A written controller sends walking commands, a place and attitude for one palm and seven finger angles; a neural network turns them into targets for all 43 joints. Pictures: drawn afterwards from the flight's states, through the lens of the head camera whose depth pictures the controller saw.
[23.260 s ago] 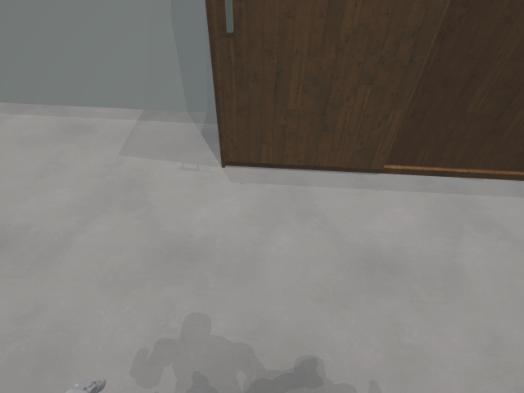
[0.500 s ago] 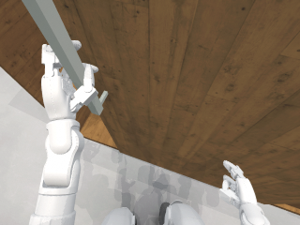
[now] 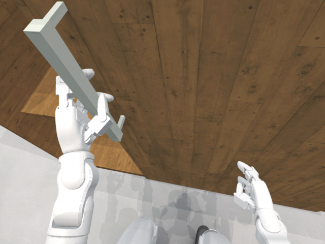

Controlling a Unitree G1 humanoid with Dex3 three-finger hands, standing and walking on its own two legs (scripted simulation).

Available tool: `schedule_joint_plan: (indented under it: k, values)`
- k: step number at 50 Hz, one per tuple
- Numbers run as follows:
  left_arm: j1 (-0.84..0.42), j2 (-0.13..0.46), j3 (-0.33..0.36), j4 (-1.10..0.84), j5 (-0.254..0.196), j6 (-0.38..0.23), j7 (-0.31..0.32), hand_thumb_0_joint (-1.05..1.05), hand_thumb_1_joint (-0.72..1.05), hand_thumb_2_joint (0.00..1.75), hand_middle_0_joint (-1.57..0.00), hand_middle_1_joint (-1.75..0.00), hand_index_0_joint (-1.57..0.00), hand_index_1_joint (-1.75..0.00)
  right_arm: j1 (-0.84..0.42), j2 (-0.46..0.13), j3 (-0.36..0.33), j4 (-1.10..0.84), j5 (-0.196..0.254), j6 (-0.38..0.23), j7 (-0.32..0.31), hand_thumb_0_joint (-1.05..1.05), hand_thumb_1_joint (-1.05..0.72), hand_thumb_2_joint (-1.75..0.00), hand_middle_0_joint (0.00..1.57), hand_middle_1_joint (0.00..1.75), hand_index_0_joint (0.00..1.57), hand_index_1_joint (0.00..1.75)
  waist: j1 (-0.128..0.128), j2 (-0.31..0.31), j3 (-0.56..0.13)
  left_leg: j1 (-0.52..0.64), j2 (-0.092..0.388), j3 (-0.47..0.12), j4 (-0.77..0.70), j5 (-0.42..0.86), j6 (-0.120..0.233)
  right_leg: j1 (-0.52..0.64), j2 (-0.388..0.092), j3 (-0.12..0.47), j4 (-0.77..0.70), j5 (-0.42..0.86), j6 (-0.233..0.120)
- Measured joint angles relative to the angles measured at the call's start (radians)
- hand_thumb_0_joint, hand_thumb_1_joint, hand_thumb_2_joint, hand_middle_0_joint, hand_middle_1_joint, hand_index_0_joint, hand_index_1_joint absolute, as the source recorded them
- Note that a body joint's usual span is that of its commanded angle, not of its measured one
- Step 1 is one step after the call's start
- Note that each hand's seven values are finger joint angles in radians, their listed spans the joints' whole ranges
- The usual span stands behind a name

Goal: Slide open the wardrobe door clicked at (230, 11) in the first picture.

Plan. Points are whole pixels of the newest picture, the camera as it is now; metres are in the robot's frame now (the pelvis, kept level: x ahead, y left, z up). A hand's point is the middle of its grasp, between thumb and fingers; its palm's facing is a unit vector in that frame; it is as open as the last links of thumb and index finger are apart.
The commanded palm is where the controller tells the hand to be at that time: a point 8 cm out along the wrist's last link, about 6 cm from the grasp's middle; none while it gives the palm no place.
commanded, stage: step sideways, sliding the door along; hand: left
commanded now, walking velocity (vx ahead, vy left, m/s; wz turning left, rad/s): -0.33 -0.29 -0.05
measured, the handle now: (96, 92) +0.36 +0.18 +0.17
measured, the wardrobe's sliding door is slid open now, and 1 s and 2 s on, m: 0.55 0.56 0.56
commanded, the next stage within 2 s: stop walking and hold the door there in 0.26 s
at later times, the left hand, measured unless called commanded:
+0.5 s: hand (109, 117) +0.31 +0.14 +0.16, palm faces +0.39 -0.89 -0.23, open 7.3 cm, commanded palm +0.27 +0.16 +0.13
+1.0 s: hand (109, 116) +0.31 +0.14 +0.16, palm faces +0.43 -0.87 -0.24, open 7.1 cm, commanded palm +0.27 +0.17 +0.13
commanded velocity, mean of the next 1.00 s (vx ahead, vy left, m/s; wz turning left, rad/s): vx -0.03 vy -0.01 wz -0.01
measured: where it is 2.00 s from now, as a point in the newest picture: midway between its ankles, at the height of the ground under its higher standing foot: outside the picture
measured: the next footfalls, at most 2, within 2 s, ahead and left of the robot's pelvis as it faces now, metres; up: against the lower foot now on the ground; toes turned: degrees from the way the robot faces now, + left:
left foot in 0.16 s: -0.01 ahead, +0.09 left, +0.00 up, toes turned +7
right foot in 0.52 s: -0.06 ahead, -0.29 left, +0.00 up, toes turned -13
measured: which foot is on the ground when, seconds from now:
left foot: up 0.00-0.14, down 0.16-0.52, up 0.54-0.78, down 0.80-1.00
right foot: down 0.00-0.14, up 0.16-0.50, down 0.52-0.82, up 0.84-1.00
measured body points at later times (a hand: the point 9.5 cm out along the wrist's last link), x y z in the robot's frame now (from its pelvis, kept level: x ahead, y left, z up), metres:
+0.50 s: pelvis -0.07 -0.11 +0.00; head -0.01 -0.10 +0.45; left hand +0.28 +0.19 +0.17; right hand +0.09 -0.32 -0.10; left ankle -0.04 +0.09 -0.74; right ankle -0.10 -0.28 -0.71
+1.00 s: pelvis -0.10 -0.12 +0.00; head -0.11 -0.12 +0.45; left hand +0.28 +0.19 +0.17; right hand -0.04 -0.40 -0.10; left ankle -0.03 -0.03 -0.74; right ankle -0.14 -0.24 -0.71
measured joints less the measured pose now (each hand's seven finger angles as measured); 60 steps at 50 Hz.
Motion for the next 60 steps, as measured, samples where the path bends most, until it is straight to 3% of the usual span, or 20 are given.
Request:
schedule_joint_plan:
  k: [4, 7, 8, 9, 12, 16, 19, 23, 25, 26, 28, 30, 32, 36, 41, 44, 47, 53, 56, 60]
  values:
    - [-0.026, 0.006, 0.034, 0.019, 0.016, -0.005, 0.021, 0.00, 0.76, 0.82, -0.39, -1.40, -0.02, -1.25, 0.008, -0.011, -0.026, 0.011, 0.004, 0.032, -0.003, 0.01, -0.91, -0.90, 0.20, 0.30, 0.20, 0.30, -0.048, -0.061, -0.003, 0.012, -0.083, 0.061, -0.142, 0.055, -0.007, -0.006, 0.005, 0.010, -0.074, 0.071, -0.018]
    - [-0.082, 0.053, 0.075, 0.059, 0.014, -0.006, 0.012, -0.01, 0.77, 0.83, -0.37, -1.40, 0.00, -1.21, 0.050, -0.012, -0.029, 0.001, 0.001, 0.061, -0.003, 0.01, -0.91, -0.90, 0.19, 0.30, 0.20, 0.29, -0.076, -0.095, -0.025, 0.099, -0.058, 0.103, -0.395, 0.324, 0.001, -0.036, 0.037, -0.005, -0.042, 0.066, -0.027]
    - [-0.107, 0.066, 0.079, 0.073, 0.010, 0.000, 0.008, -0.01, 0.77, 0.83, -0.36, -1.40, 0.00, -1.19, 0.074, -0.018, -0.033, -0.009, 0.002, 0.064, -0.003, 0.01, -0.91, -0.90, 0.19, 0.30, 0.20, 0.29, -0.085, -0.087, -0.037, 0.130, -0.032, 0.098, -0.454, 0.409, 0.028, -0.062, 0.056, -0.018, 0.015, 0.032, -0.009]
    - [-0.143, 0.084, 0.081, 0.096, 0.011, 0.007, 0.000, -0.02, 0.77, 0.83, -0.35, -1.40, 0.00, -1.17, 0.091, -0.009, -0.044, -0.006, 0.001, 0.063, -0.002, 0.01, -0.91, -0.90, 0.19, 0.30, 0.20, 0.29, -0.088, -0.106, -0.030, 0.129, -0.030, 0.095, -0.438, 0.379, 0.042, -0.090, 0.057, 0.002, 0.116, -0.074, 0.014]
    - [-0.217, 0.096, 0.094, 0.172, 0.018, 0.028, -0.010, -0.01, 0.78, 0.83, -0.33, -1.40, -0.01, -1.13, 0.140, 0.011, -0.039, 0.017, -0.005, 0.056, 0.013, 0.01, -0.91, -0.90, 0.19, 0.30, 0.20, 0.29, -0.056, -0.124, -0.009, 0.146, 0.009, 0.092, -0.408, 0.326, 0.032, -0.147, 0.077, 0.066, 0.418, -0.241, 0.042]
    - [-0.257, 0.090, 0.131, 0.238, 0.015, 0.059, -0.010, 0.00, 0.77, 0.84, -0.28, -1.40, -0.04, -1.16, 0.196, 0.028, -0.019, 0.024, -0.005, 0.036, 0.037, 0.01, -0.91, -0.90, 0.19, 0.30, 0.20, 0.29, -0.023, -0.068, -0.015, 0.169, 0.109, 0.083, -0.452, 0.360, -0.008, -0.147, 0.043, 0.059, 0.555, -0.227, 0.072]
    - [-0.280, 0.115, 0.159, 0.270, 0.003, 0.087, -0.013, 0.01, 0.76, 0.85, -0.28, -1.40, -0.05, -1.19, 0.218, 0.051, -0.008, 0.024, 0.000, 0.038, 0.043, 0.01, -0.90, -0.90, 0.20, 0.30, 0.20, 0.30, -0.001, -0.041, -0.024, 0.178, 0.172, 0.080, -0.493, 0.390, -0.035, -0.095, 0.004, 0.047, 0.508, -0.204, 0.088]
    - [-0.241, 0.276, 0.253, 0.367, -0.007, 0.038, -0.062, -0.05, 0.70, 0.83, -0.33, -1.40, -0.06, -1.23, 0.200, 0.079, 0.015, 0.021, 0.002, 0.057, 0.029, 0.01, -0.90, -0.90, 0.20, 0.30, 0.21, 0.30, -0.023, -0.018, -0.065, 0.164, 0.244, 0.092, -0.516, 0.416, -0.078, 0.005, -0.003, 0.007, 0.301, -0.229, 0.097]
    - [-0.237, 0.345, 0.297, 0.429, -0.010, 0.038, -0.069, -0.07, 0.67, 0.82, -0.36, -1.40, -0.07, -1.24, 0.200, 0.076, 0.021, 0.012, 0.009, 0.043, 0.021, 0.01, -0.90, -0.90, 0.20, 0.30, 0.21, 0.30, -0.029, -0.012, -0.082, 0.145, 0.260, 0.101, -0.486, 0.407, -0.099, 0.081, -0.006, -0.020, 0.124, -0.155, 0.094]
    - [-0.242, 0.380, 0.318, 0.465, -0.009, 0.041, -0.071, -0.08, 0.66, 0.82, -0.37, -1.40, -0.07, -1.25, 0.202, 0.072, 0.024, 0.009, 0.014, 0.036, 0.018, 0.01, -0.90, -0.90, 0.20, 0.30, 0.21, 0.30, -0.036, -0.025, -0.094, 0.126, 0.253, 0.105, -0.452, 0.393, -0.101, 0.121, -0.018, -0.025, 0.031, -0.068, 0.088]
    - [-0.246, 0.405, 0.373, 0.550, -0.002, 0.026, -0.068, -0.11, 0.65, 0.82, -0.39, -1.39, -0.07, -1.23, 0.175, 0.030, 0.026, 0.024, 0.019, 0.041, 0.004, 0.01, -0.90, -0.90, 0.20, 0.30, 0.21, 0.30, -0.065, -0.003, -0.108, 0.052, 0.220, 0.046, -0.307, 0.272, -0.053, 0.122, -0.028, -0.029, 0.019, -0.135, 0.104]
    - [-0.244, 0.389, 0.418, 0.628, -0.014, 0.013, -0.064, -0.11, 0.65, 0.82, -0.39, -1.35, -0.08, -1.23, 0.139, -0.028, 0.009, 0.064, 0.021, 0.058, -0.024, 0.01, -0.90, -0.90, 0.20, 0.30, 0.21, 0.30, -0.097, 0.035, -0.106, -0.014, 0.131, -0.012, -0.127, 0.150, -0.019, 0.100, -0.040, -0.021, 0.059, -0.157, 0.103]
    - [-0.257, 0.373, 0.437, 0.677, -0.016, 0.029, -0.055, -0.10, 0.65, 0.81, -0.38, -1.30, -0.10, -1.24, 0.131, -0.073, -0.012, 0.094, 0.029, 0.067, -0.050, 0.01, -0.90, -0.90, 0.20, 0.30, 0.21, 0.30, -0.106, 0.034, -0.107, -0.049, 0.040, -0.003, -0.012, 0.101, -0.003, 0.099, -0.067, -0.001, 0.060, -0.141, 0.103]
    - [-0.280, 0.376, 0.450, 0.753, 0.007, 0.013, -0.059, -0.09, 0.63, 0.81, -0.39, -1.29, -0.14, -1.26, 0.148, -0.115, -0.034, 0.132, 0.027, 0.086, -0.076, 0.01, -0.91, -0.90, 0.20, 0.30, 0.20, 0.30, -0.126, -0.008, -0.127, -0.025, -0.044, 0.056, -0.117, 0.150, 0.013, 0.116, -0.098, 0.014, 0.037, -0.123, 0.108]
    - [-0.312, 0.396, 0.408, 0.767, 0.017, 0.001, -0.057, -0.09, 0.62, 0.83, -0.42, -1.33, -0.16, -1.26, 0.203, -0.133, -0.051, 0.126, 0.021, 0.093, -0.084, 0.01, -0.91, -0.90, 0.20, 0.30, 0.20, 0.29, -0.141, -0.031, -0.166, 0.075, -0.026, 0.069, -0.404, 0.439, 0.042, 0.103, -0.071, -0.001, 0.091, -0.145, 0.110]
    - [-0.318, 0.420, 0.383, 0.784, 0.017, 0.009, -0.039, -0.08, 0.64, 0.82, -0.41, -1.35, -0.14, -1.25, 0.226, -0.096, -0.048, 0.112, 0.028, 0.097, -0.079, 0.01, -0.91, -0.90, 0.19, 0.30, 0.20, 0.29, -0.127, -0.066, -0.180, 0.080, -0.017, 0.100, -0.394, 0.397, 0.070, 0.046, -0.042, 0.033, 0.243, -0.305, 0.075]
    - [-0.318, 0.427, 0.377, 0.814, 0.017, 0.023, -0.030, -0.07, 0.66, 0.80, -0.38, -1.34, -0.12, -1.26, 0.258, -0.062, -0.023, 0.101, 0.025, 0.082, -0.081, 0.01, -0.91, -0.90, 0.19, 0.30, 0.20, 0.29, -0.137, -0.054, -0.196, 0.093, -0.001, 0.099, -0.449, 0.420, 0.067, 0.032, -0.014, 0.005, 0.313, -0.292, 0.066]
    - [-0.358, 0.478, 0.392, 0.896, 0.008, 0.028, -0.048, -0.07, 0.67, 0.79, -0.37, -1.30, -0.12, -1.30, 0.291, -0.012, 0.035, 0.111, 0.023, 0.075, -0.078, 0.01, -0.90, -0.90, 0.20, 0.30, 0.21, 0.30, -0.126, -0.065, -0.201, 0.068, 0.001, 0.130, -0.467, 0.450, 0.055, 0.142, -0.012, -0.024, 0.012, -0.143, 0.056]
    - [-0.368, 0.480, 0.416, 0.956, 0.013, 0.011, -0.058, -0.08, 0.66, 0.80, -0.38, -1.29, -0.12, -1.31, 0.287, -0.024, 0.035, 0.135, 0.020, 0.089, -0.078, 0.01, -0.90, -0.90, 0.20, 0.30, 0.21, 0.30, -0.145, -0.020, -0.191, 0.056, 0.011, 0.113, -0.453, 0.436, 0.043, 0.138, 0.005, -0.030, 0.004, -0.109, 0.044]
    - [-0.392, 0.476, 0.407, 1.015, 0.017, -0.005, -0.074, -0.08, 0.64, 0.82, -0.39, -1.30, -0.16, -1.33, 0.309, -0.049, 0.023, 0.170, 0.029, 0.098, -0.087, 0.01, -0.90, -0.90, 0.20, 0.30, 0.21, 0.30, -0.139, -0.006, -0.203, 0.064, -0.006, 0.096, -0.471, 0.466, 0.055, 0.141, 0.003, -0.025, 0.000, -0.112, 0.052]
